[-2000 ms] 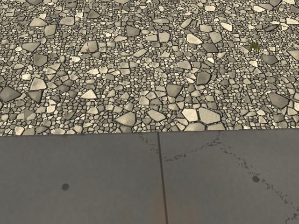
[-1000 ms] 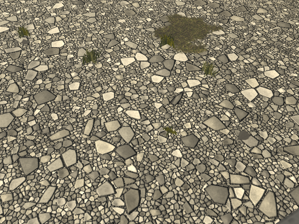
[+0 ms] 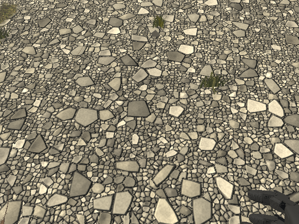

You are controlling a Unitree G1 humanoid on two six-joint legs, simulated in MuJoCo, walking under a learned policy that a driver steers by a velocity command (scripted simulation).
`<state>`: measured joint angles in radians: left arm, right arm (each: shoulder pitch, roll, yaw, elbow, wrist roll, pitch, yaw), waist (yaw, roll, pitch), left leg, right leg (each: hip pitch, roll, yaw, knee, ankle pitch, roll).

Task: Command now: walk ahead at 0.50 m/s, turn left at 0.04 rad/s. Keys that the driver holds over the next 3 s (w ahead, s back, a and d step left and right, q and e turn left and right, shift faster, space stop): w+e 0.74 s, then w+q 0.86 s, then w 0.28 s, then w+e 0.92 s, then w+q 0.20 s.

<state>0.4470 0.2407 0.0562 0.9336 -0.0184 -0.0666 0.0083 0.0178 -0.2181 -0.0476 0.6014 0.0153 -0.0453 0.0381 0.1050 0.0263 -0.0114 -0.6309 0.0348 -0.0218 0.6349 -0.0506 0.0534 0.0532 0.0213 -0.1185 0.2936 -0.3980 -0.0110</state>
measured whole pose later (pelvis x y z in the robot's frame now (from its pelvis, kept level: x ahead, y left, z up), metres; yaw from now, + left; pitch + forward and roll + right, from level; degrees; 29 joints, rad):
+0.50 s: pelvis +0.25 -0.02 +0.01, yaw -14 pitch +2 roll +3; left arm 0.10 0.25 0.06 0.78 -0.01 -0.02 -0.04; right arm 0.34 -0.26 -0.09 0.86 0.01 -0.07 -0.02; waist -0.06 -0.04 0.01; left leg 0.05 0.01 0.24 0.25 -0.33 -0.02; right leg -0.65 -0.09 0.01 0.70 -0.02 -0.04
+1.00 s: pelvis +0.51 -0.14 +0.01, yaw -22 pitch +2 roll -1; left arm 0.30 0.26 0.06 0.81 0.00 -0.07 0.00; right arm 0.08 -0.26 -0.05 0.75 0.02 -0.08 0.03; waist 0.06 0.04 0.02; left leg -0.64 0.07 -0.01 0.58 0.10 0.01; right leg 0.01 0.10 0.04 0.23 -0.28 -0.08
